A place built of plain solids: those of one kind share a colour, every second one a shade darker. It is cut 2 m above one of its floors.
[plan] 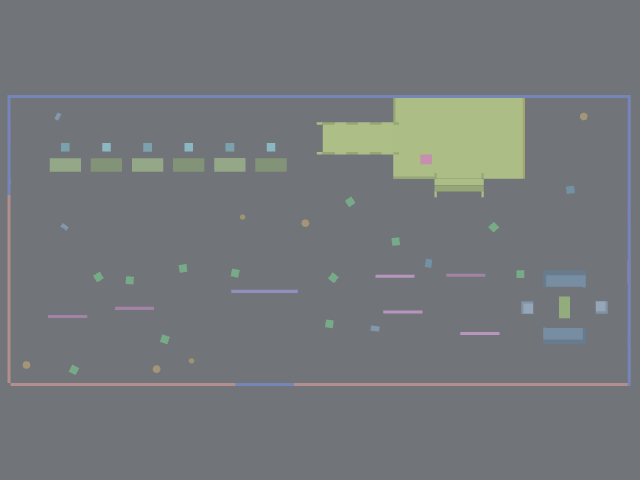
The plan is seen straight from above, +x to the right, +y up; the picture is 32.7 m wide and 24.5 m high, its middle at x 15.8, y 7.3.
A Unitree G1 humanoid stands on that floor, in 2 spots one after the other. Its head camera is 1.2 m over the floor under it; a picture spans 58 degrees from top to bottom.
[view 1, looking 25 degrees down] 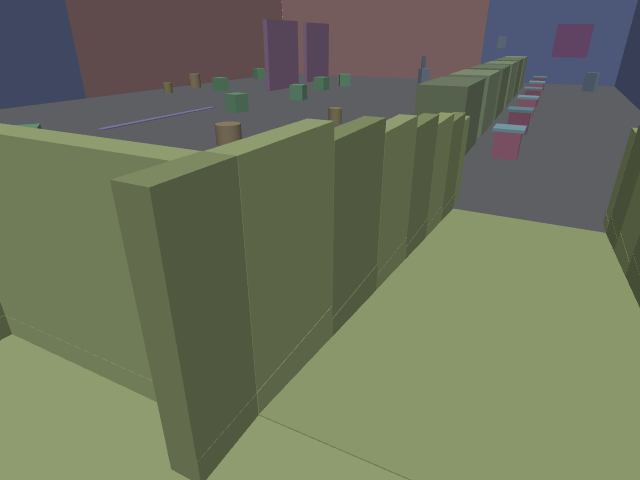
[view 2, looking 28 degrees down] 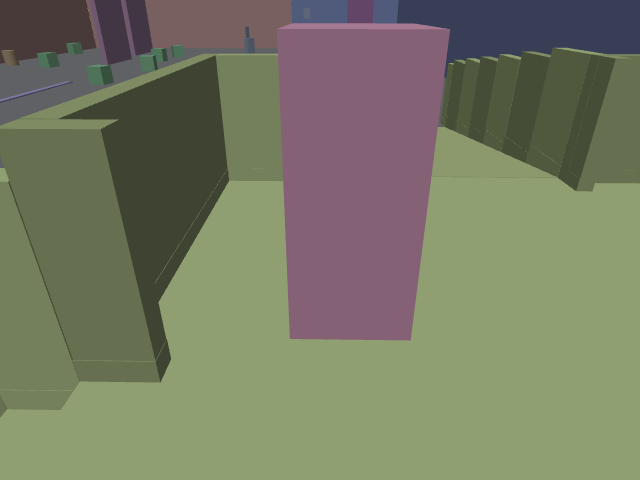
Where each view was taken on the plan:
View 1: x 20.43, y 12.48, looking -153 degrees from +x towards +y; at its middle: stage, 1.71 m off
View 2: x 22.90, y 11.32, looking -179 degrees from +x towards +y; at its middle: lectern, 1.57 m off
